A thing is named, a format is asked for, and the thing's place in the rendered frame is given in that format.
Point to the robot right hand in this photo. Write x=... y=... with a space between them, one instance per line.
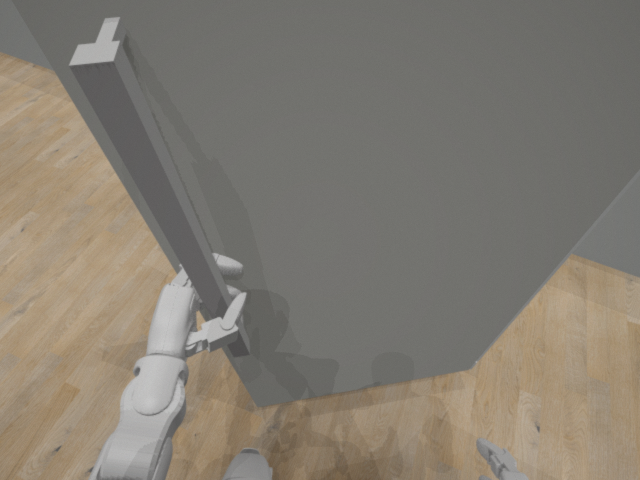
x=502 y=463

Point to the robot left hand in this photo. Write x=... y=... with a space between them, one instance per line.
x=175 y=315

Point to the fridge door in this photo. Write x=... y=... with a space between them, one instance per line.
x=397 y=177

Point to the robot left forearm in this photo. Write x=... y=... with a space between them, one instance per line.
x=152 y=407

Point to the left robot thigh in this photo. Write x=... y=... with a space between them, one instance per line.
x=248 y=466

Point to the handle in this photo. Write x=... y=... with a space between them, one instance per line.
x=105 y=75

